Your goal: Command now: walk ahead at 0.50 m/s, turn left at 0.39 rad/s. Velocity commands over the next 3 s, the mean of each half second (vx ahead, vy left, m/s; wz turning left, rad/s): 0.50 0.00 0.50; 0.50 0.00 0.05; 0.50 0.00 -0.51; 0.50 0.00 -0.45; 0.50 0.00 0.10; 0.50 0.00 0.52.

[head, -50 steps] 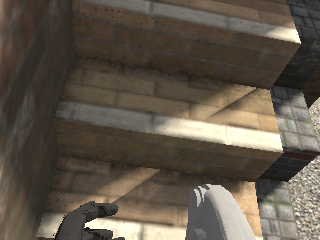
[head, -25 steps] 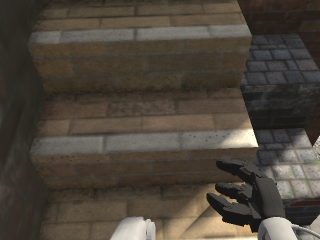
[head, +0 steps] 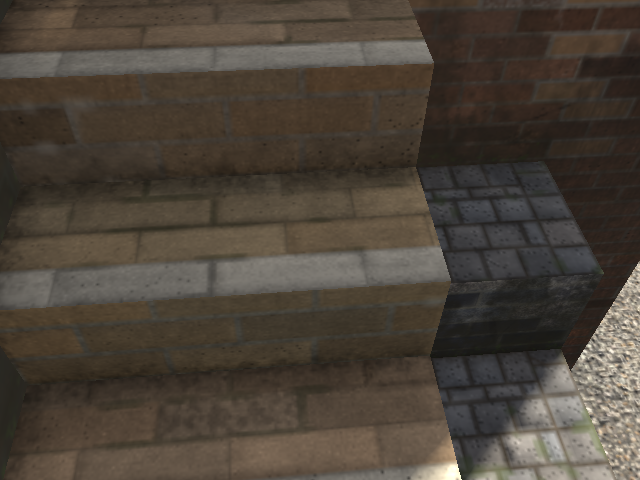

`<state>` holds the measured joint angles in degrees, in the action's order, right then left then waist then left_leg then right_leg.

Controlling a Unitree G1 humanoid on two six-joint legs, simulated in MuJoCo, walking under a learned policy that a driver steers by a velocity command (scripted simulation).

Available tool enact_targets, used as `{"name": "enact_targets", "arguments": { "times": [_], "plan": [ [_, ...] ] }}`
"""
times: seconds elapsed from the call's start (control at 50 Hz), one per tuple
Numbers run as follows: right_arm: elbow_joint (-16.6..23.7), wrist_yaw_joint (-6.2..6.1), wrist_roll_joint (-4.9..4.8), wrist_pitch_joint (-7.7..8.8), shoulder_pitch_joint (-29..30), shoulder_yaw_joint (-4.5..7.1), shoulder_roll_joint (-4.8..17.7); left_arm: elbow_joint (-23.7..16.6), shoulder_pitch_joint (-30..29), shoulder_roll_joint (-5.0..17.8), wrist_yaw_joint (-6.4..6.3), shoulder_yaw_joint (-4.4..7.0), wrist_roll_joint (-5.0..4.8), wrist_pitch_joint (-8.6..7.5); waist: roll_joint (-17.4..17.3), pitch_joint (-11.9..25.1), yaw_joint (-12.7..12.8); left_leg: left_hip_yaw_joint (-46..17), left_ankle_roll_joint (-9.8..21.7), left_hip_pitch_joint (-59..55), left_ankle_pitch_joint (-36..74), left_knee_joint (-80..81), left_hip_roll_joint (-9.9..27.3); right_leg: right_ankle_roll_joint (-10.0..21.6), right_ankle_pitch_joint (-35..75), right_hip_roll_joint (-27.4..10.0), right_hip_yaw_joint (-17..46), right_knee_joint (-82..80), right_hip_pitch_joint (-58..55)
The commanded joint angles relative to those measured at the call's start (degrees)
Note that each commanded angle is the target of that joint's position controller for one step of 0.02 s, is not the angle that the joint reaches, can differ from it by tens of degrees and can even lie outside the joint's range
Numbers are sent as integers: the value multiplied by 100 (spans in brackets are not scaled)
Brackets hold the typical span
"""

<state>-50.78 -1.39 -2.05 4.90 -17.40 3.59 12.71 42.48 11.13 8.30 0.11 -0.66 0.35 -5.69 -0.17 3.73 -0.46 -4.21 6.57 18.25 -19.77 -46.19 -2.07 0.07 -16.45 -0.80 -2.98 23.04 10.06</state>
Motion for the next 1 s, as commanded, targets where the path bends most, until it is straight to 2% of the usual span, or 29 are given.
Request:
{"name": "enact_targets", "arguments": {
  "times": [0.02,0.06,0.1,0.14,0.18,0.22,0.28,0.3,0.32,0.34,0.36,0.38,0.42,0.44,0.5,0.56,0.66,0.68,0.72,0.76,0.8,0.82,0.86,0.88,0.9,0.92,0.94,0.98,1.0],
  "plan": [
    [533,-36,-292,202,369,93,448,281,2395,1254,-160,451,327,213,480,1321,1168,494,-233,3427,-1071,-3927,-276,1615,8025,-2542,1402,538,-4485],
    [1160,-209,-148,59,1214,125,161,448,2093,897,-135,285,572,220,672,349,826,345,-162,4756,-1619,-7909,-420,1606,7549,-2458,1028,212,-3289],
    [2491,-318,-102,-142,3033,-153,-517,781,1943,730,-38,276,738,-58,740,-554,654,-289,164,6832,-2549,-10981,-651,1343,6766,-2607,813,209,-2665],
    [2925,-311,59,-296,2902,-231,-453,911,1942,936,42,325,648,-188,596,-508,178,-640,236,7541,-2528,-11617,-434,1087,4271,-2775,693,-483,-2612],
    [3081,-255,47,-415,2519,-274,-264,648,719,1025,171,331,403,-253,136,-934,-668,156,93,5930,-1681,-9575,-368,447,3380,-2022,-410,-1411,-377],
    [3052,-179,119,-723,1982,-239,33,431,-279,1130,76,299,214,-255,458,-819,-1072,952,-38,2851,-356,-7065,-577,113,6146,-1008,-1853,-2298,1598],
    [2310,-274,104,-709,-778,1,494,240,-492,2942,57,807,-388,-546,1836,1329,-2053,1129,-50,-854,-242,-3989,-490,456,12565,-1553,-1167,-568,323],
    [2269,-331,62,-564,-707,62,619,286,-170,2690,181,832,-487,-374,1640,1718,-1820,612,-106,-725,-707,-2355,-662,528,11642,-1540,-810,842,-702],
    [1901,-446,-38,-527,95,181,968,-77,627,1981,297,734,-459,-314,181,1672,-930,-552,421,-827,-495,-601,-826,318,9132,-526,-639,3419,-67],
    [1972,-533,151,-682,1079,356,1442,-189,1148,1716,561,675,-90,-346,-1470,1901,-150,-2674,948,-884,-1022,1303,-92,135,2571,460,-243,5829,1073],
    [1718,-462,522,-673,1246,263,923,-243,1161,1025,766,490,203,-435,-1244,1987,119,-2512,1216,-950,-962,667,-99,72,1759,738,569,8109,2221],
    [1377,-309,475,-529,789,161,662,-363,436,351,600,328,243,-453,-464,1083,-111,-1195,857,-586,303,-92,-410,101,1416,462,900,8771,2632],
    [992,-319,369,-337,477,59,502,-994,190,-470,333,-55,548,-329,167,-105,433,-1806,805,726,2012,902,82,127,1323,379,1104,9001,3666],
    [901,-295,360,-270,522,-6,263,-1177,-191,-246,432,-99,672,-187,364,-365,349,-2371,988,1196,315,1467,-29,166,1008,357,793,9226,4010],
    [965,-455,296,-133,478,-20,382,-1195,-655,179,327,-18,571,180,-19,-787,155,-2732,1326,1288,-1044,2234,375,108,-25,228,514,9061,4821],
    [445,-523,291,93,-667,70,570,-1591,-1738,-247,42,-115,508,274,-250,-906,-406,-3466,959,-189,-919,2690,1048,315,-218,-34,683,11115,7289],
    [-50,-374,116,161,-1020,-95,176,-2080,-2683,-487,-5,-283,408,627,-177,-847,-385,-1976,603,-67,-299,3466,693,554,183,-290,55,10066,7365],
    [-38,-488,-19,158,-1303,-33,384,-2256,-3214,-487,-11,-344,297,708,-245,-802,-741,-2099,807,-213,536,4437,1058,633,-524,-238,-271,9537,6988],
    [-152,-658,112,134,-1485,4,436,-2108,-2730,-623,30,-289,398,789,-526,-349,-489,-1662,811,-1528,1919,4115,1233,855,-781,-430,141,9770,6954],
    [52,-717,21,84,-1445,30,405,-1799,-2354,-456,106,-215,376,768,8,-205,-599,-954,585,-2119,3742,4016,1151,868,-935,-396,-399,8436,6495],
    [393,-745,-14,97,-925,28,471,-1545,-2004,-598,169,-214,305,762,-338,823,-256,36,288,-1637,8480,3379,1071,1014,-1118,64,-863,7052,3986],
    [577,-698,-36,216,-685,26,601,-1410,-1606,-422,128,-230,106,836,-630,1368,53,56,299,-1200,10430,2952,1316,982,-1429,411,-893,6274,2579],
    [686,-473,-142,415,-937,131,978,-1196,-987,251,221,17,197,949,-533,2127,194,-278,304,-1818,11878,1401,1658,1050,-1631,962,-923,4420,1437],
    [900,-299,-194,540,-521,188,1161,-975,-152,580,156,178,286,931,-613,2394,729,-229,225,-1460,11637,12,1636,1246,-1739,972,-330,3351,342],
    [1321,-105,-150,641,247,155,989,-611,574,1182,79,433,386,941,390,2222,1327,-141,-200,1020,6875,-2582,662,2404,-569,-286,2323,2044,-1022],
    [1629,-16,255,602,1119,190,914,-577,840,1464,-137,585,532,1098,1153,2263,1619,-199,-576,2980,583,-6381,-681,3559,-27,-1510,5796,416,-801],
    [2012,-145,656,550,1638,60,205,-510,764,1476,-148,708,343,980,-94,1673,1393,-1411,-399,4156,287,-8814,-647,3384,-1332,-1596,6419,-381,-421],
    [2598,-242,726,318,1761,-426,-642,108,-134,914,-205,505,274,702,-65,-906,-34,-1051,-322,5346,205,-9260,-86,2258,-3089,-1286,4751,-712,1614],
    [2493,-260,674,177,1306,-415,-455,278,-352,407,-216,359,266,605,-389,-1375,-476,-1128,-337,5088,199,-9108,71,1820,-2597,-1023,3874,-679,2420]
  ]
}}
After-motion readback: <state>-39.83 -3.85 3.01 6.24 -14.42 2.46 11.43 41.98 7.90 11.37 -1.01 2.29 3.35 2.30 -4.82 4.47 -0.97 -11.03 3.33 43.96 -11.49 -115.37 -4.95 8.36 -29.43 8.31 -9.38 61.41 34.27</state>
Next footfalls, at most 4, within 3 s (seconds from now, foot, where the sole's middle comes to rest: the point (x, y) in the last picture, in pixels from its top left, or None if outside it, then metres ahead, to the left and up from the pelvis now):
0.38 left None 0.20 0.16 -0.58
0.88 right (295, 440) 0.44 0.06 -0.38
1.32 left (77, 296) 0.55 0.35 -0.18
1.76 right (370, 279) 0.59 -0.04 -0.19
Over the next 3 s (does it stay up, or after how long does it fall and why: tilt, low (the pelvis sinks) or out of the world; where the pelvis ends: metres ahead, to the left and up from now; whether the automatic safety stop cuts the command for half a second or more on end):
stays up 0.72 0.25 0.62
